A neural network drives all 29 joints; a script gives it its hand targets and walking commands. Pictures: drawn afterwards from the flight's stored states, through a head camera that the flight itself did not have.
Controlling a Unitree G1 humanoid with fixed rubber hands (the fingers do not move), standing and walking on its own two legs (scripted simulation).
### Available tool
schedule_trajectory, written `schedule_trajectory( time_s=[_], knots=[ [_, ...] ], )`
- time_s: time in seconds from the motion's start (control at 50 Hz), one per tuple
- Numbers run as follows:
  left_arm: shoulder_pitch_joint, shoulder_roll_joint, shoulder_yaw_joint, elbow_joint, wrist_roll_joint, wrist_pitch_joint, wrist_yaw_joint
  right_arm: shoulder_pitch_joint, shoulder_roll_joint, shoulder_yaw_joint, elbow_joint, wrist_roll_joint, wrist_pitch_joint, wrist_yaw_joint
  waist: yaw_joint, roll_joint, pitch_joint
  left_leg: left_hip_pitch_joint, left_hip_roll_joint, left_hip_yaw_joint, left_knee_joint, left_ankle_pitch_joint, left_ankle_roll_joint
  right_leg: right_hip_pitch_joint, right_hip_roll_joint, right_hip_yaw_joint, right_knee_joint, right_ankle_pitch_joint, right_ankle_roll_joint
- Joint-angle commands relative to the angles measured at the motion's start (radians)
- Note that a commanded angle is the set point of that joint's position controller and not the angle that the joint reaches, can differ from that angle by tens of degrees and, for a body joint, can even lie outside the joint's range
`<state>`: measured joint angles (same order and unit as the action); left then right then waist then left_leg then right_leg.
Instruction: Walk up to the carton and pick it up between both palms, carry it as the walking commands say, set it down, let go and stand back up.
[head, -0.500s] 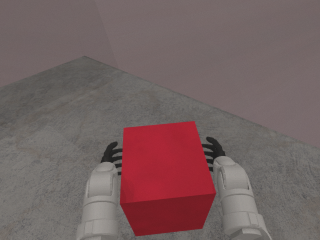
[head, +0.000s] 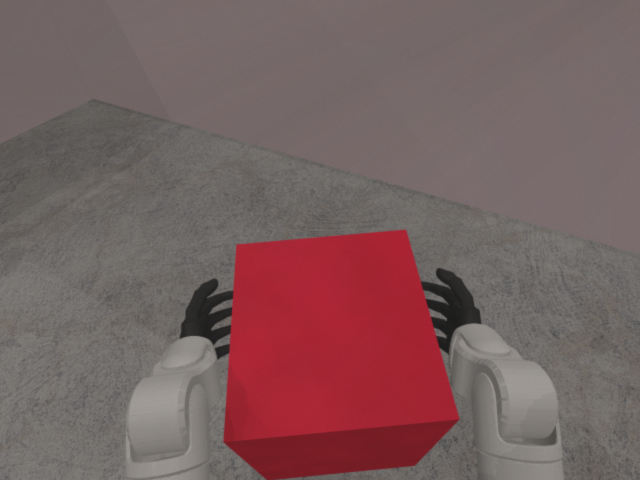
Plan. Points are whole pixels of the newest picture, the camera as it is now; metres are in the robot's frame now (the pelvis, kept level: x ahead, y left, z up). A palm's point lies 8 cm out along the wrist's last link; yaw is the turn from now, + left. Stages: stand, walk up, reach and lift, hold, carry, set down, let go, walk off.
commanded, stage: carry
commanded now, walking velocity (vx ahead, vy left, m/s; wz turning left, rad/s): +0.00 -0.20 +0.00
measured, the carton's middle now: (332, 363) +0.26 +0.00 +0.02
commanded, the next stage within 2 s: none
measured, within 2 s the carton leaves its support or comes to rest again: neither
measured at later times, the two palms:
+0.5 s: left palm (243, 377) +0.21 +0.09 +0.11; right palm (535, 359) +0.20 -0.20 +0.11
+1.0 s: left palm (371, 403) +0.18 -0.04 +0.09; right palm out of the picture +0.18 -0.33 +0.10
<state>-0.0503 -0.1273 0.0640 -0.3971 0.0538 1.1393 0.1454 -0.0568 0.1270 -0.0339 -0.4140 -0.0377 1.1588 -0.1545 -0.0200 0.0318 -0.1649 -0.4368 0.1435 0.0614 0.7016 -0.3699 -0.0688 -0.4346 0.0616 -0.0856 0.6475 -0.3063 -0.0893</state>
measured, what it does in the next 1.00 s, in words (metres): steps to the right: left foot, then right foot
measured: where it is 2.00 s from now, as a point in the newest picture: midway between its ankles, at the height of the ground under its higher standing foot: outside the picture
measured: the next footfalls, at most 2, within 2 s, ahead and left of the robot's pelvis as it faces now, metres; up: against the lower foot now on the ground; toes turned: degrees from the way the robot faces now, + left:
left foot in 0.26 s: +0.01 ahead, +0.08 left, +0.00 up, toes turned +13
right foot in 0.60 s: +0.03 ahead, -0.24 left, +0.00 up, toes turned -9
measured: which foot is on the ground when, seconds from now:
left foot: up 0.00-0.24, down 0.26-0.60, up 0.62-0.84, down 0.86-1.00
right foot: down 0.00-0.28, up 0.30-0.58, down 0.60-0.86, up 0.88-1.00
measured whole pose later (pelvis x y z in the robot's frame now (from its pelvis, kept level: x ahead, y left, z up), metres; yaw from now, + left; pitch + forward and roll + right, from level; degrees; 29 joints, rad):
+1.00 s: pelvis -0.05 -0.19 +0.01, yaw +0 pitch +4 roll -1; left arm 0.04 -0.13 0.03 -0.47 0.05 1.18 0.16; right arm 0.06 0.13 -0.01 -0.48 -0.03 1.17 -0.15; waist 0.00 -0.01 -0.15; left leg -0.35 0.12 0.17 0.59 -0.30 -0.01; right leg -0.53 -0.03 -0.08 0.94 -0.40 0.02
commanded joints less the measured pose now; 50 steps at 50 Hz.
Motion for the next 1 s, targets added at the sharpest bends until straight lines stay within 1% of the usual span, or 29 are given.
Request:
schedule_trajectory(
  time_s=[0.0, 0.04, 0.08, 0.18, 0.22, 0.24, 0.26, 0.28, 0.3, 0.34, 0.4, 0.48, 0.54, 0.56, 0.58, 0.6, 0.62, 0.66, 0.7, 0.76, 0.8, 0.82, 0.84, 0.86, 0.88, 0.9, 0.92, 0.94, 0.98],
  knots=[
    [-0.362, -0.81, -0.589, -0.133, -0.276, 0.022, -0.098, -0.393, 0.829, 0.611, -0.16, 0.273, 0.018, 0.09, 0.026, -0.246, -0.14, -0.208, -0.065, 0.042, 0.251, -0.256, 0.006, 0.276, -0.362, 0.397, -0.298, 0.594, -0.068],
    [-0.314, -0.793, -0.576, -0.13, -0.262, 0.03, -0.093, -0.362, 0.816, 0.612, -0.156, 0.277, 0.024, 0.088, 0.025, -0.121, -0.16, -0.178, -0.062, 0.018, 0.322, -0.204, 0.027, 0.268, -0.325, 0.309, -0.276, 0.533, -0.093],
    [-0.309, -0.793, -0.587, -0.145, -0.265, 0.031, -0.091, -0.337, 0.818, 0.604, -0.151, 0.27, 0.021, 0.086, 0.023, -0.121, -0.167, -0.149, -0.075, 0.033, 0.29, -0.149, 0.038, 0.265, -0.278, 0.234, -0.259, 0.47, -0.096],
    [-0.288, -0.757, -0.602, -0.173, -0.275, 0.042, -0.079, -0.275, 0.772, 0.56, -0.138, 0.242, 0.029, 0.068, 0.03, -0.155, -0.187, 0.011, -0.118, 0.086, 0.011, -0.077, 0.077, 0.214, -0.266, 0.212, -0.272, 0.379, -0.111],
    [-0.276, -0.733, -0.603, -0.158, -0.277, 0.049, -0.072, -0.245, 0.748, 0.534, -0.118, 0.23, 0.035, 0.065, 0.011, -0.129, -0.196, 0.191, -0.081, 0.104, -0.26, 0.108, 0.093, 0.142, -0.23, 0.164, -0.229, 0.344, -0.064],
    [-0.287, -0.718, -0.603, -0.153, -0.277, 0.051, -0.07, -0.235, 0.732, 0.517, -0.106, 0.222, 0.035, 0.066, 0.003, -0.056, -0.199, 0.331, 0.007, 0.006, -0.331, 0.144, 0.102, 0.024, -0.193, 0.136, -0.147, 0.272, -0.014],
    [-0.288, -0.704, -0.602, -0.148, -0.271, 0.055, -0.069, -0.221, 0.702, 0.501, -0.098, 0.213, 0.035, 0.066, -0.004, 0.115, -0.174, 0.455, 0.223, -0.229, -0.392, 0.179, 0.147, -0.184, -0.135, 0.099, -0.014, 0.036, 0.038],
    [-0.332, -0.718, -0.637, -0.183, -0.284, 0.06, -0.075, -0.237, 0.707, 0.495, -0.091, 0.21, 0.026, 0.069, -0.007, 0.276, -0.116, 0.38, 0.433, -0.445, -0.402, 0.36, 0.28, -0.287, -0.094, 0.061, 0.17, -0.178, 0.097],
    [-0.366, -0.722, -0.626, -0.167, -0.277, 0.054, -0.074, -0.25, 0.719, 0.508, -0.093, 0.217, 0.027, 0.073, -0.001, 0.152, -0.079, 0.286, 0.436, -0.408, -0.422, 0.336, 0.307, -0.259, -0.118, 0.11, 0.34, -0.175, 0.101],
    [-0.367, -0.764, -0.623, -0.159, -0.278, 0.045, -0.08, -0.302, 0.759, 0.536, -0.124, 0.233, 0.017, 0.079, 0.007, 0.023, -0.014, 0.161, 0.334, -0.263, -0.446, 0.12, 0.249, -0.216, -0.13, 0.141, 0.439, -0.091, 0.112],
    [-0.321, -0.78, -0.63, -0.159, -0.273, 0.039, -0.082, -0.304, 0.76, 0.544, -0.157, 0.244, 0.011, 0.088, 0.015, 0.114, -0.015, 0.153, 0.213, -0.08, -0.397, 0.265, 0.16, -0.149, -0.102, 0.048, 0.303, -0.057, 0.13],
    [-0.266, -0.754, -0.628, -0.177, -0.26, 0.043, -0.072, -0.262, 0.731, 0.553, -0.179, 0.255, 0.02, 0.093, 0.005, 0.209, -0.071, 0.222, 0.206, -0.033, -0.318, 0.556, 0.148, -0.048, -0.083, -0.061, 0.073, -0.072, 0.141],
    [-0.214, -0.742, -0.615, -0.162, -0.258, 0.049, -0.075, -0.235, 0.724, 0.556, -0.174, 0.252, 0.026, 0.096, 0.017, 0.198, -0.119, 0.209, 0.177, 0.013, -0.212, 0.494, 0.102, 0.113, -0.057, -0.116, -0.177, 0.05, 0.121],
    [-0.206, -0.736, -0.612, -0.163, -0.259, 0.049, -0.079, -0.224, 0.722, 0.557, -0.171, 0.25, 0.024, 0.098, 0.017, 0.164, -0.144, 0.175, 0.158, 0.033, -0.165, 0.442, 0.073, 0.199, -0.078, -0.1, -0.252, 0.092, 0.113],
    [-0.208, -0.732, -0.609, -0.164, -0.258, 0.049, -0.084, -0.215, 0.726, 0.561, -0.163, 0.248, 0.023, 0.098, 0.014, 0.087, -0.165, 0.118, 0.136, 0.061, -0.091, 0.322, 0.038, 0.282, -0.158, -0.025, -0.296, 0.138, 0.103],
    [-0.232, -0.723, -0.608, -0.17, -0.257, 0.045, -0.09, -0.211, 0.737, 0.573, -0.171, 0.245, 0.024, 0.098, 0.009, -0.125, -0.168, -0.051, 0.056, 0.106, 0.012, 0.083, -0.017, 0.351, -0.33, 0.185, -0.284, 0.368, 0.038],
    [-0.259, -0.755, -0.61, -0.171, -0.261, 0.035, -0.093, -0.284, 0.747, 0.604, -0.216, 0.266, 0.027, 0.108, 0.022, -0.272, -0.134, -0.131, -0.012, 0.118, 0.09, -0.179, -0.024, 0.307, -0.39, 0.269, -0.285, 0.466, -0.052],
    [-0.262, -0.794, -0.609, -0.2, -0.269, 0.024, -0.103, -0.312, 0.795, 0.642, -0.216, 0.287, 0.023, 0.117, 0.032, -0.221, -0.133, -0.128, -0.033, 0.051, 0.33, -0.261, 0.012, 0.234, -0.381, 0.196, -0.258, 0.517, -0.106],
    [-0.255, -0.8, -0.607, -0.188, -0.266, 0.014, -0.111, -0.299, 0.808, 0.642, -0.195, 0.289, 0.015, 0.121, 0.025, -0.213, -0.142, -0.115, -0.04, 0.048, 0.359, -0.189, 0.029, 0.209, -0.333, 0.123, -0.233, 0.447, -0.091],
    [-0.259, -0.806, -0.624, -0.189, -0.27, 0.005, -0.114, -0.282, 0.801, 0.63, -0.193, 0.275, 0.003, 0.118, 0.025, -0.191, -0.162, -0.048, -0.07, 0.086, 0.181, -0.131, 0.047, 0.195, -0.309, 0.102, -0.208, 0.405, -0.082],
    [-0.261, -0.792, -0.636, -0.19, -0.272, 0.009, -0.11, -0.253, 0.784, 0.616, -0.177, 0.263, 0.004, 0.115, 0.014, -0.171, -0.165, 0.061, -0.086, 0.114, -0.052, -0.001, 0.068, 0.156, -0.294, 0.1, -0.186, 0.337, -0.071],
    [-0.251, -0.774, -0.635, -0.181, -0.271, 0.013, -0.106, -0.235, 0.771, 0.603, -0.163, 0.255, 0.007, 0.114, 0.004, -0.143, -0.165, 0.162, -0.058, 0.101, -0.212, 0.121, 0.079, 0.107, -0.275, 0.084, -0.161, 0.305, -0.041],
    [-0.252, -0.753, -0.635, -0.169, -0.269, 0.018, -0.103, -0.219, 0.752, 0.58, -0.143, 0.243, 0.009, 0.113, -0.003, -0.063, -0.161, 0.297, 0.037, -0.017, -0.312, 0.155, 0.095, -0.011, -0.231, 0.054, -0.066, 0.228, 0.01],
    [-0.245, -0.74, -0.639, -0.167, -0.266, 0.026, -0.105, -0.205, 0.718, 0.564, -0.129, 0.231, 0.009, 0.111, -0.001, 0.16, -0.157, 0.417, 0.306, -0.337, -0.356, 0.313, 0.175, -0.223, -0.15, 0.017, 0.074, -0.005, 0.077],
    [-0.309, -0.755, -0.669, -0.2, -0.28, 0.03, -0.113, -0.215, 0.741, 0.567, -0.124, 0.23, 0.002, 0.115, -0.001, 0.25, -0.094, 0.298, 0.44, -0.458, -0.413, 0.372, 0.285, -0.246, -0.123, 0.03, 0.242, -0.211, 0.112],
    [-0.336, -0.775, -0.669, -0.195, -0.281, 0.028, -0.116, -0.23, 0.757, 0.569, -0.134, 0.23, 0.001, 0.118, 0.001, 0.153, -0.045, 0.217, 0.414, -0.406, -0.43, 0.321, 0.295, -0.229, -0.14, 0.107, 0.366, -0.193, 0.113],
    [-0.347, -0.796, -0.673, -0.19, -0.286, 0.026, -0.12, -0.252, 0.778, 0.573, -0.138, 0.231, -0.004, 0.12, 0.004, 0.096, -0.017, 0.166, 0.373, -0.328, -0.437, 0.198, 0.266, -0.215, -0.152, 0.123, 0.409, -0.156, 0.117],
    [-0.352, -0.818, -0.675, -0.192, -0.293, 0.02, -0.124, -0.279, 0.799, 0.584, -0.153, 0.24, -0.011, 0.123, 0.01, 0.085, -0.001, 0.132, 0.318, -0.223, -0.431, 0.16, 0.22, -0.188, -0.161, 0.119, 0.4, -0.117, 0.121],
    [-0.335, -0.822, -0.68, -0.193, -0.297, 0.014, -0.124, -0.281, 0.805, 0.585, -0.164, 0.246, -0.015, 0.126, 0.014, 0.147, -0.018, 0.138, 0.222, -0.071, -0.383, 0.271, 0.146, -0.116, -0.136, 0.045, 0.258, -0.078, 0.127]
  ],
)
